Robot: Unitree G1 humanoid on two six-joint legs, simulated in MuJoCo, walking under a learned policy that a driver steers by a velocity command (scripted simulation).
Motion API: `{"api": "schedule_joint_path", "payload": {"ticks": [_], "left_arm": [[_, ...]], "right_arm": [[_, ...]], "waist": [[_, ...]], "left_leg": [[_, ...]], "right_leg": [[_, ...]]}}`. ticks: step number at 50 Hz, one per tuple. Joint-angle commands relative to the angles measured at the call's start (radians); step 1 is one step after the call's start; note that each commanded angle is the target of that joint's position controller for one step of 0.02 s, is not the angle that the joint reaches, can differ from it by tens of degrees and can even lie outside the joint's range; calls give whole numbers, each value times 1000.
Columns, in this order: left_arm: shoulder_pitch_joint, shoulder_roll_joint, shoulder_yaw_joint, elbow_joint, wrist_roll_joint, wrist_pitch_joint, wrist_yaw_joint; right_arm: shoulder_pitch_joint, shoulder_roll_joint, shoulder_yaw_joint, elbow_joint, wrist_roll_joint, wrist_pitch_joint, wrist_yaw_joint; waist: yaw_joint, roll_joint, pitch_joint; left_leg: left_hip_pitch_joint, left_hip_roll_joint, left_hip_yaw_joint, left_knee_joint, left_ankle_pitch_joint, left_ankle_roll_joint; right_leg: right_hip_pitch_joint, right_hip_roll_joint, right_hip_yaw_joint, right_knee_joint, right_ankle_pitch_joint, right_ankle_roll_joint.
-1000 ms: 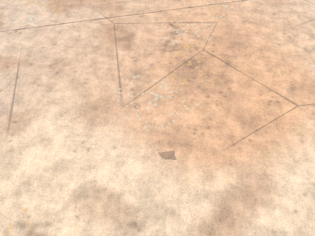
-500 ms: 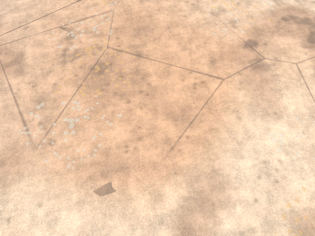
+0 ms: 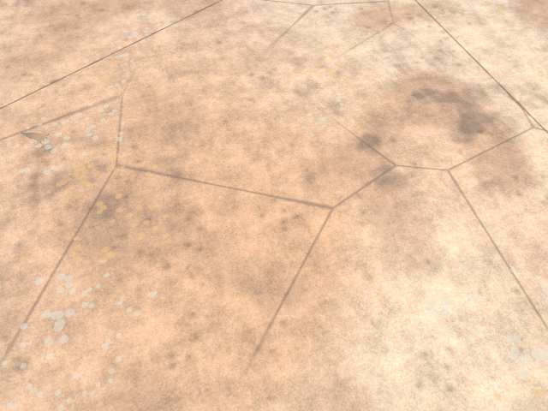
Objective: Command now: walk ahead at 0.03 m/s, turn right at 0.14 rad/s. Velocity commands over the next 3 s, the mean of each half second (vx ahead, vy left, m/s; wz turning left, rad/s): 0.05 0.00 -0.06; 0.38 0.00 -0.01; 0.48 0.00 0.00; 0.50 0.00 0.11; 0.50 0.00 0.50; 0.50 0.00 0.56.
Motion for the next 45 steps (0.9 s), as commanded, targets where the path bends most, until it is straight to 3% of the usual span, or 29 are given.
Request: {"api": "schedule_joint_path", "payload": {"ticks": [1, 3, 5, 6, 7, 8, 13, 18, 20, 21, 23, 25, 26, 27, 29, 30, 31, 32, 33, 35, 36, 39, 42, 45], "left_arm": [[55, 111, 36, -38, -7, 17, 4], [94, 67, 27, -1, -7, 33, -4], [65, 76, 26, 10, 6, 39, -14], [53, 104, 32, 12, 4, 41, -15], [46, 98, 31, 16, 1, 36, -16], [39, 82, 26, 20, 2, 29, -15], [50, 83, 26, 57, 2, -6, -4], [71, 73, 22, 95, -3, -10, 2], [104, 82, 26, 121, -10, -7, 5], [111, 102, 33, 123, -16, -7, 7], [153, 134, 41, 122, -24, -20, 7], [150, 158, 47, 125, -33, -46, 8], [139, 151, 45, 126, -35, -58, 8], [125, 141, 43, 126, -38, -63, 5], [54, 115, 36, 107, -34, -63, 0], [0, 72, 23, 73, -35, -72, 3], [6, 58, 22, 44, -32, -90, 8], [10, 106, 35, 45, -40, -104, 3], [26, 106, 36, 58, -49, -112, -6], [5, 88, 37, 66, -44, -113, -15], [-8, 85, 42, 66, -36, -107, -20], [-60, 42, 32, 48, -24, -92, -33], [-177, 13, 14, 8, -25, -94, -37], [-258, 25, 8, -16, -33, -98, -48]], "right_arm": [[18, -120, -21, -39, 10, 5, 2], [-65, -127, -19, -48, 13, 14, 6], [-27, -121, -21, -31, 14, 17, 15], [-14, -123, -19, -33, 10, 13, 19], [-29, -120, -17, -34, 6, 11, 21], [-41, -114, -16, -32, 6, 8, 20], [-5, -99, -17, 3, 20, 9, 2], [0, -96, -20, 43, 22, 21, -3], [11, -89, -20, 67, 26, 27, -5], [7, -93, -23, 72, 32, 27, -7], [-27, -89, -23, 61, 46, 7, -8], [-58, -82, -20, 44, 63, -32, -2], [-45, -85, -22, 46, 63, -50, 5], [-9, -88, -24, 61, 60, -64, 14], [173, -115, -43, 142, 59, -72, 24], [282, -194, -69, 173, 56, -75, 25], [395, -286, -92, 198, 47, -75, 36], [349, -201, -61, 186, 38, -79, 40], [293, -159, -48, 171, 38, -81, 39], [241, -131, -35, 153, 39, -74, 37], [243, -109, -25, 156, 35, -68, 34], [294, -130, -24, 175, 36, -53, 21], [300, -166, -28, 180, 34, -44, 2], [337, -174, -28, 196, 41, -42, -3]], "waist": [[8, 200, -160], [56, 172, -128], [23, 141, -93], [-5, 89, -63], [-6, 62, -39], [-4, 57, -28], [-19, 5, -45], [-17, 10, -15], [-11, -11, -8], [-3, -36, 23], [27, -106, 108], [32, -153, 190], [18, -158, 192], [-4, -154, 168], [-85, -98, 83], [-125, 76, 52], [-149, 334, -2], [-111, 238, 24], [-78, 162, 65], [-54, 84, 71], [-49, 99, 57], [-57, 111, 52], [-76, 99, 78], [-96, 118, 100]], "left_leg": [[295, 308, -355, -121, 564, 233], [168, 229, -242, -130, 385, 147], [103, 144, -156, -134, 98, 64], [100, 105, -115, -139, -21, 37], [127, 82, -86, -128, -63, 18], [148, 77, -79, -108, -39, 13], [219, 68, -56, -36, 179, 25], [227, 58, -50, -38, 182, 14], [208, 16, -10, -13, -28, 11], [160, -15, 18, 27, -175, 11], [-2, -44, 57, 136, -272, 10], [-117, -5, 29, 192, -232, 40], [-132, 12, 18, 172, -228, 57], [-89, 17, 22, 110, -216, 72], [220, 4, 3, -24, -103, 91], [370, 107, -223, -148, -164, 151], [557, 319, -633, -302, -151, 286], [561, 380, -709, -317, -110, 306], [527, 357, -596, -296, -51, 278], [481, 296, -407, -312, 60, 225], [452, 260, -327, -327, 131, 200], [418, 220, -207, -366, 273, 199], [350, 201, -137, -402, 273, 188], [306, 203, -105, -426, 208, 185]], "right_leg": [[-103, -75, -21, 55, -55, 54], [46, -96, -42, -139, 112, 43], [118, -97, -33, -209, 263, 16], [69, -107, -20, -195, 219, -12], [13, -110, -13, -202, 157, -36], [-9, -115, -9, -220, 148, -40], [-5, -119, -8, -225, 289, -19], [-5, -115, -12, -234, 298, -17], [-10, -110, -5, -269, 80, -40], [-24, -124, 26, -292, -68, -71], [-6, -227, 191, -390, -289, -152], [25, -337, 347, -441, -262, -224], [55, -352, 347, -421, -152, -231], [76, -340, 306, -386, -42, -217], [-39, -245, 153, -263, 130, -145], [-173, -111, -17, -3, 256, -72], [-392, -9, -105, 329, 33, -9], [-514, -45, -25, 481, -114, -17], [-540, -97, -14, 531, -49, -39], [-540, -171, -57, 471, 103, -55], [-494, -191, -73, 423, 155, -51], [-456, -183, -133, 281, 244, -10], [-408, -163, -156, 62, 374, 14], [-326, -136, -174, -65, 478, 15]]}}
Next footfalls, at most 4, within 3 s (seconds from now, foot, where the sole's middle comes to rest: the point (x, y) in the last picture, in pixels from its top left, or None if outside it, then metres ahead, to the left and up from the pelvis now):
1.06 right None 0.44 -0.12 -0.77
1.60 left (234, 315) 0.74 0.13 -0.77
2.14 right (310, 225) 1.04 -0.08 -0.77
2.66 left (202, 184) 1.21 0.26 -0.77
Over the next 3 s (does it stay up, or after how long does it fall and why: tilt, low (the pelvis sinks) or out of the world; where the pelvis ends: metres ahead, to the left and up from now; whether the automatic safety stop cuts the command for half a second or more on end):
stays up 1.26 0.21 0.02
